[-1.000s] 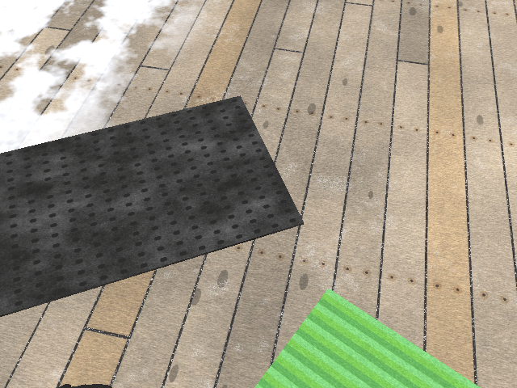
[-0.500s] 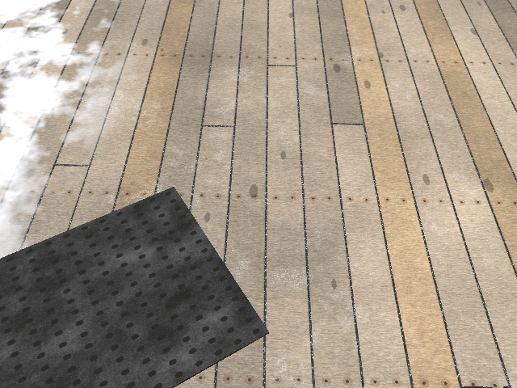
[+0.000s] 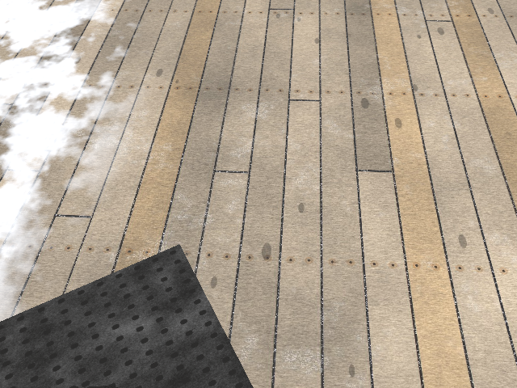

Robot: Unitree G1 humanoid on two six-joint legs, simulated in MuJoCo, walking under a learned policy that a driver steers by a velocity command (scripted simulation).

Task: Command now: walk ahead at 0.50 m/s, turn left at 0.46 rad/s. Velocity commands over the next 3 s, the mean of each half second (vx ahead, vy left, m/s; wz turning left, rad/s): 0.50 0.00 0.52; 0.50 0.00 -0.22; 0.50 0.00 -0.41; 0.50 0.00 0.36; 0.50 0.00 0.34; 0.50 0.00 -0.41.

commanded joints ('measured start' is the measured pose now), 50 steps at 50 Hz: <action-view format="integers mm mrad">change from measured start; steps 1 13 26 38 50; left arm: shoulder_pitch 117 155 106 -46 301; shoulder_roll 91 198 173 89 330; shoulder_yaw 33 74 42 21 107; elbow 2 103 61 53 26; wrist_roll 9 -12 -21 -28 -33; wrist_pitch -7 0 -25 20 30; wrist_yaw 0 25 15 -7 -21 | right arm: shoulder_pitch -68 -334 -136 -97 10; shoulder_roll -88 -23 -94 -116 -10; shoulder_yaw -30 -6 -34 -33 13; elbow -99 -217 -190 -74 -99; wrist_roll -8 -10 -33 -45 -55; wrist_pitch -6 14 -13 -51 -27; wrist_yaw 4 55 40 11 -10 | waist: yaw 76 112 25 -22 97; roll -148 -67 27 16 -311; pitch -3 81 -76 62 -347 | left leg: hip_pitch -340 -310 319 280 -271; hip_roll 112 106 233 186 -87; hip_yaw -47 65 -283 107 134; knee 82 -374 -811 -982 289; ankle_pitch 104 439 407 479 -82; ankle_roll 0 7 254 162 -41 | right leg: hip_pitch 288 318 -334 -328 733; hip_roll -269 -273 -158 -101 -337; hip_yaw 282 -88 89 71 778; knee -272 -352 705 201 -85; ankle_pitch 70 253 -139 356 -51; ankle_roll -146 -134 5 29 -427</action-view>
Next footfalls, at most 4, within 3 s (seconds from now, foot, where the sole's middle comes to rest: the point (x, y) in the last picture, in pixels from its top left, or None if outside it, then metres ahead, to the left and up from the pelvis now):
0.40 left None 0.34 0.19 -0.77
0.96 right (248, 313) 0.70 0.05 -0.77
1.42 left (177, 240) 0.96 0.27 -0.77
1.90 right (246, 180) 1.19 0.04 -0.77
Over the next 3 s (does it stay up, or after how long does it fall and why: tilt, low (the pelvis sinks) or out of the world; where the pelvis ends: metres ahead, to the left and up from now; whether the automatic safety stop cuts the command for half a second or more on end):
stays up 1.60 0.27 -0.02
